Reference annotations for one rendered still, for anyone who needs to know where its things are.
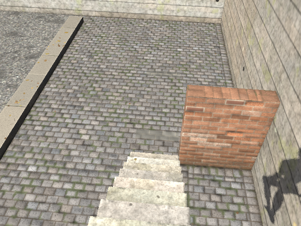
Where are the stairs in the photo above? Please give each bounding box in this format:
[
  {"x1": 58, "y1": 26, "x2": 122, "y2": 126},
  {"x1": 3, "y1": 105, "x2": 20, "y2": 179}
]
[{"x1": 87, "y1": 152, "x2": 191, "y2": 226}]

